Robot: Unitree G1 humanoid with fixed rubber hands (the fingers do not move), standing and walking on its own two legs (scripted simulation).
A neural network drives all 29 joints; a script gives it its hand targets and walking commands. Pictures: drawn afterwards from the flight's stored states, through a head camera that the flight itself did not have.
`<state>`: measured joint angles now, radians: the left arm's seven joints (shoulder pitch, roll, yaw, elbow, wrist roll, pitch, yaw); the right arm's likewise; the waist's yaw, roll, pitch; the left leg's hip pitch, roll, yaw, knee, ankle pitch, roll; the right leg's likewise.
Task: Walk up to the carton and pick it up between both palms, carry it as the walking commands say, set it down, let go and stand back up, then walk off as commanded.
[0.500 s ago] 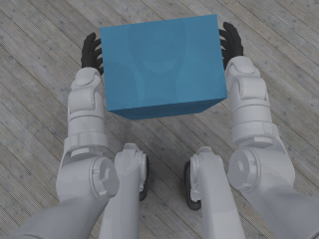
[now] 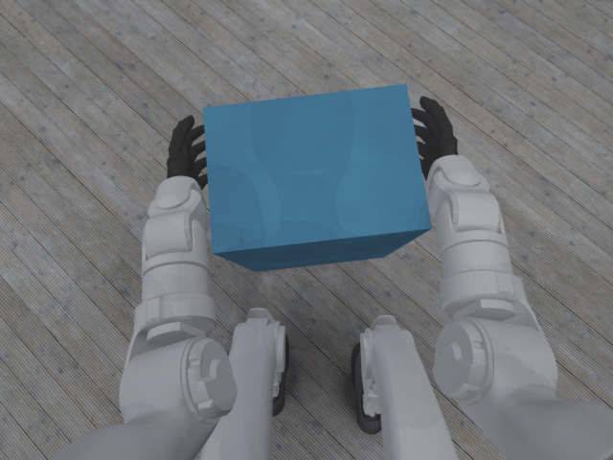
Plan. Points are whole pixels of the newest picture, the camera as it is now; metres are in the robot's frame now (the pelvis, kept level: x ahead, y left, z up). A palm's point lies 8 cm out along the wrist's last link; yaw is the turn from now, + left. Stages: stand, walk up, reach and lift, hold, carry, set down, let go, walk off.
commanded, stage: reach and lift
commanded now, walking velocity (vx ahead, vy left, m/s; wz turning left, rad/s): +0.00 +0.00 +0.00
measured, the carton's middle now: (313, 199) +0.43 +0.02 -0.12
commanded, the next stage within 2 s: none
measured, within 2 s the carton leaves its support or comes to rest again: neither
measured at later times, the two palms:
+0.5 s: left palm (160, 173) +0.42 +0.19 +0.03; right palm (463, 150) +0.44 -0.13 +0.03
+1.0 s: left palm (126, 169) +0.39 +0.18 +0.10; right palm (504, 140) +0.42 -0.14 +0.10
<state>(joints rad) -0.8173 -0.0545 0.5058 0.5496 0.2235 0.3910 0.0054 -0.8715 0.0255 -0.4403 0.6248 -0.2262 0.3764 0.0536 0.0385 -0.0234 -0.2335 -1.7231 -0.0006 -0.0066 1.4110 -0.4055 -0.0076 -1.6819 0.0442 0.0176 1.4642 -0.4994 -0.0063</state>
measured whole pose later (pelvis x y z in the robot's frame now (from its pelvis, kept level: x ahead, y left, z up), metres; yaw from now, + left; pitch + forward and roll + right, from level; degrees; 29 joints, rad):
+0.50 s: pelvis +0.02 +0.00 +0.07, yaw +0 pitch +35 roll +0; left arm -0.67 -0.10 0.49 0.47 0.25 0.41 -0.03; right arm -0.71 0.09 -0.44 0.54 -0.26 0.38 0.08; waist 0.04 -0.03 -0.21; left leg -1.40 0.00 -0.01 1.15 -0.35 -0.01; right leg -1.36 0.04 0.03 1.20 -0.44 -0.01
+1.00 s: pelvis +0.04 +0.00 +0.13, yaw +0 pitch +25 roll +0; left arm -0.49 -0.15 0.46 0.38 0.27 0.42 -0.06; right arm -0.54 0.13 -0.41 0.47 -0.28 0.40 0.11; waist 0.03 -0.02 -0.15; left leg -1.02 -0.01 -0.01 0.87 -0.28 -0.01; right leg -0.99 0.03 0.03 0.91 -0.36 -0.01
